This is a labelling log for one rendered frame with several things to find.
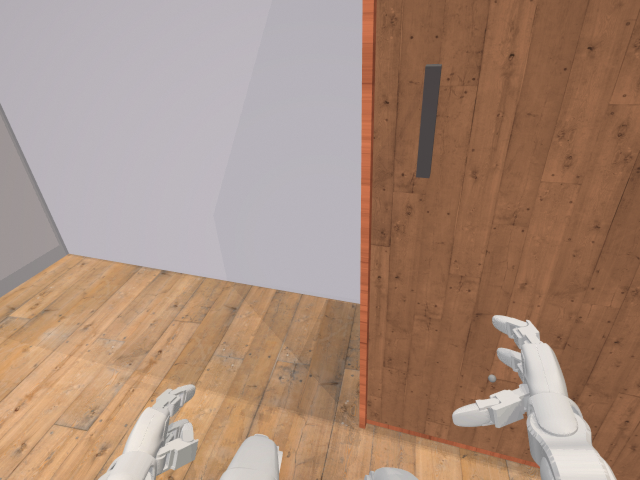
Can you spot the left robot forearm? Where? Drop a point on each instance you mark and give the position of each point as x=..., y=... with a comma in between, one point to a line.
x=134, y=465

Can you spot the robot left thigh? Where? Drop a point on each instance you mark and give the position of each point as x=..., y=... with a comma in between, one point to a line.
x=258, y=458

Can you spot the right robot forearm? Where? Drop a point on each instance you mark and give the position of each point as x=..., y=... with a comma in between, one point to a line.
x=560, y=440

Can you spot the right robot hand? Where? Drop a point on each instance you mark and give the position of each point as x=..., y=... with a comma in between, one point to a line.
x=537, y=366

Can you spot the wardrobe door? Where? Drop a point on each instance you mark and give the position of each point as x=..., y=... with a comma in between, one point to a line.
x=531, y=211

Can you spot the handle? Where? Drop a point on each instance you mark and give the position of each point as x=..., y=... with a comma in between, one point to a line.
x=428, y=119

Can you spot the left robot hand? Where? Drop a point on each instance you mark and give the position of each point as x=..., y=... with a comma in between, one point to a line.
x=173, y=446

